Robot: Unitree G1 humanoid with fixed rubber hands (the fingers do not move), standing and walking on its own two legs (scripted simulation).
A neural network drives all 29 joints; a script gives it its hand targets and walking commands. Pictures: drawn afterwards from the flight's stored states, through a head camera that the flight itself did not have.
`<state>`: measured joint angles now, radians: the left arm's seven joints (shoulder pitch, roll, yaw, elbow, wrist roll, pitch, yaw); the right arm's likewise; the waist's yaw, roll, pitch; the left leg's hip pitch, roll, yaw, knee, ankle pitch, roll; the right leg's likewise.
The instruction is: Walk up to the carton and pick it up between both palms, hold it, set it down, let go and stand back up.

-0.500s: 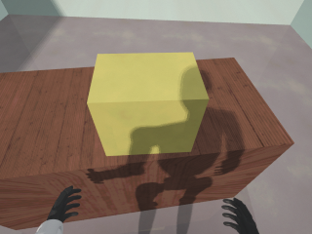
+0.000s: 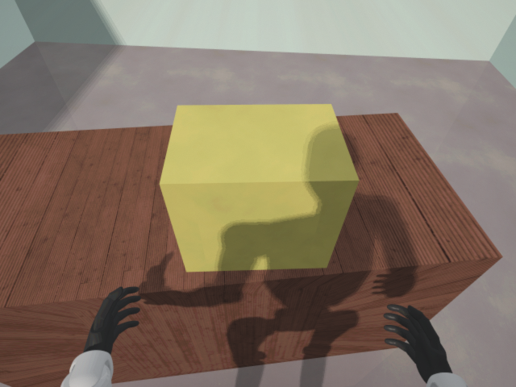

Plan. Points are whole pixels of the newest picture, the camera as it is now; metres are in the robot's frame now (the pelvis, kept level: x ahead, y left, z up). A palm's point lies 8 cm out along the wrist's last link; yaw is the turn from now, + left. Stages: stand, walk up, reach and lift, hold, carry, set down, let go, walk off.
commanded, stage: reach and lift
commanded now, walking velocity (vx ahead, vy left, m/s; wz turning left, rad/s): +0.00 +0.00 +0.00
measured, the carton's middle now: (256, 191) +0.47 +0.02 +0.01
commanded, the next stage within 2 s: none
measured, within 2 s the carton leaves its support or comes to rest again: neither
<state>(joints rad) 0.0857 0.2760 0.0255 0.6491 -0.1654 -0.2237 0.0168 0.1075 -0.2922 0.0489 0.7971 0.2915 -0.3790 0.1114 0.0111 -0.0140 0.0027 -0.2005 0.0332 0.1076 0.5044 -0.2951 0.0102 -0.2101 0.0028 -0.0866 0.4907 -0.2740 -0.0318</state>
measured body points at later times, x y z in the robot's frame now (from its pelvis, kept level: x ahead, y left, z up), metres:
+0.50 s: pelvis -0.01 -0.01 -0.01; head +0.00 +0.00 +0.44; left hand +0.26 +0.27 -0.01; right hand +0.28 -0.25 -0.02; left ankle -0.02 +0.10 -0.74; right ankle -0.01 -0.10 -0.74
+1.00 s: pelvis -0.02 -0.01 +0.00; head +0.00 +0.00 +0.45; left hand +0.33 +0.27 +0.06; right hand +0.34 -0.25 +0.05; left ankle -0.02 +0.10 -0.74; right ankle -0.01 -0.10 -0.74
